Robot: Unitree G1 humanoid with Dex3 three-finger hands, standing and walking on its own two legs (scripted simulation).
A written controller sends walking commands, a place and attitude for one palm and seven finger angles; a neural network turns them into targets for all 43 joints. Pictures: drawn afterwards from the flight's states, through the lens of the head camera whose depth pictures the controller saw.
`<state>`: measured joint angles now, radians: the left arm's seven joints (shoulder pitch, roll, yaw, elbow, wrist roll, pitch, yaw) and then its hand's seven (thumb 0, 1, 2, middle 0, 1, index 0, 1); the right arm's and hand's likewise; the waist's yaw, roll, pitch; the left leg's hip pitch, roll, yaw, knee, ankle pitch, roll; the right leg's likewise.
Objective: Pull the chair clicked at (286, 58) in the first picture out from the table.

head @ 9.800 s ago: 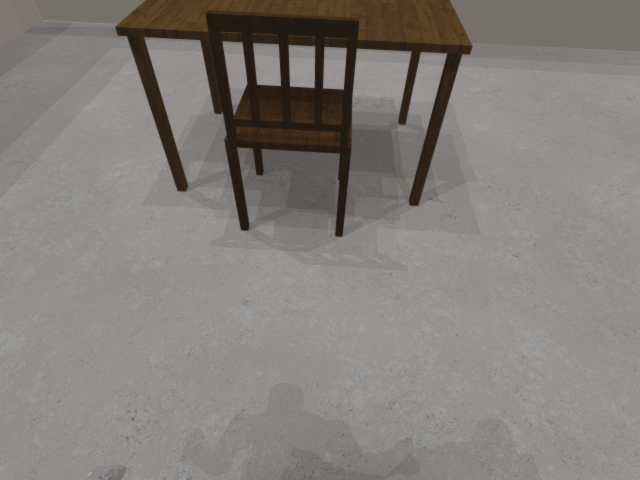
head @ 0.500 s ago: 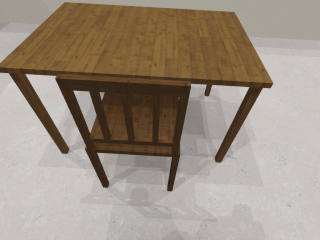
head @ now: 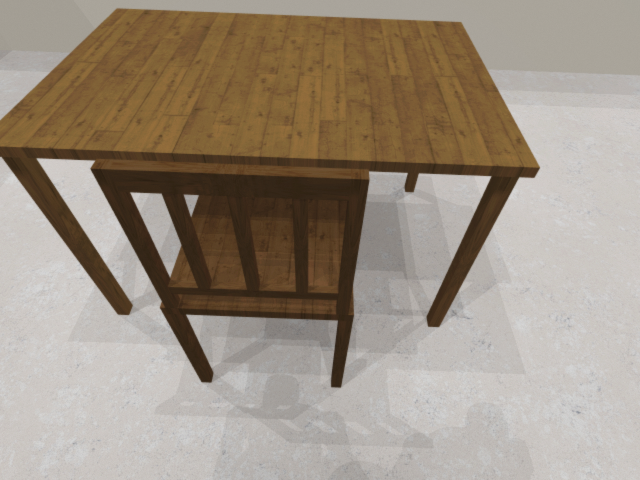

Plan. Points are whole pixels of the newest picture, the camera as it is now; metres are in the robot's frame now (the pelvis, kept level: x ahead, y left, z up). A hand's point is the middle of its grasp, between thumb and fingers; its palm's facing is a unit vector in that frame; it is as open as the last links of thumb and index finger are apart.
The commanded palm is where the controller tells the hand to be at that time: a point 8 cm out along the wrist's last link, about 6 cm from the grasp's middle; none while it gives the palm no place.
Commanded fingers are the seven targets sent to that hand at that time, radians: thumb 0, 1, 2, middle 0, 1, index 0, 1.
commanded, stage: shuffle to correct the standing spot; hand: left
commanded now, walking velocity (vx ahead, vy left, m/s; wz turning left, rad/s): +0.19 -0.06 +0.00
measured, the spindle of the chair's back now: (245, 245) +0.52 +0.17 -0.09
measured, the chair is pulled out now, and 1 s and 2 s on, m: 0.00 0.00 0.00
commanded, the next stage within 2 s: come to a stop and stand still in 0.18 s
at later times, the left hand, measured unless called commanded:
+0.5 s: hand out of the picture +0.06 +0.14 -0.18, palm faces +0.06 -0.99 -0.14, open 7.4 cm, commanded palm none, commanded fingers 0.00 0.90 0.90 -0.20 -0.30 -0.20 -0.30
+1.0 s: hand out of the picture +0.11 +0.18 -0.17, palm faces +0.02 -0.97 -0.24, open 7.4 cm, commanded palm none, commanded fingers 0.00 0.90 0.90 -0.20 -0.30 -0.20 -0.30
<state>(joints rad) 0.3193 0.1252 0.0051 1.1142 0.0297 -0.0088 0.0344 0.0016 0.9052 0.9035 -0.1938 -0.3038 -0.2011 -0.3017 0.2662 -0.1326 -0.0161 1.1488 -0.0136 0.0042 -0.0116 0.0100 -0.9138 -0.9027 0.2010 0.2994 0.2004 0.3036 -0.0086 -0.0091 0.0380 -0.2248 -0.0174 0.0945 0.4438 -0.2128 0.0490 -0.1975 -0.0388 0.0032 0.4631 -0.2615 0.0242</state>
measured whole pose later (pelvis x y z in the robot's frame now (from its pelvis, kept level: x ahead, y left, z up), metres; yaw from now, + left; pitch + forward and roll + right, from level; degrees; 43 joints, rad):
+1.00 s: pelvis +0.05 +0.00 -0.01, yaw +0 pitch -3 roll +0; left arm 0.24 0.17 -0.01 0.98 0.02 0.01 0.04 0.00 0.91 0.90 -0.19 -0.30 -0.20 -0.30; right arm 0.23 -0.19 0.00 0.97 -0.01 0.00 -0.02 0.01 -0.92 -0.90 0.20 0.30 0.20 0.30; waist 0.00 0.02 0.03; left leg -0.15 -0.02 0.09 0.53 -0.33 0.05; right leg -0.23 -0.05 -0.01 0.55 -0.27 0.02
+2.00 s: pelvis +0.07 -0.02 +0.00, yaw +0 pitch -1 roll +0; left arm 0.28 0.16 -0.02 1.10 0.01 -0.02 0.04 0.01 0.91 0.90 -0.19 -0.30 -0.20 -0.30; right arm 0.27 -0.15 0.03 1.14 -0.01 -0.03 -0.02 0.01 -0.91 -0.90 0.20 0.30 0.20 0.30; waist 0.00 -0.01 0.03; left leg -0.10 0.00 0.07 0.41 -0.29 0.02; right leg -0.17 -0.02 -0.03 0.44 -0.24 0.01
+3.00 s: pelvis +0.02 -0.04 -0.09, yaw +3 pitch +16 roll -2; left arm 0.39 0.22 0.18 0.00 -0.27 -0.36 -0.29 0.01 0.12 0.57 -0.12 -0.18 -0.13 -0.18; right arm 0.24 -0.18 0.01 0.57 0.03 -0.22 -0.06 0.02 -0.90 -0.90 0.21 0.30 0.21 0.30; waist -0.01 0.03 -0.13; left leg -0.92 0.03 -0.02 1.19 -0.55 -0.01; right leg -0.93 -0.03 -0.11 1.14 -0.48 -0.03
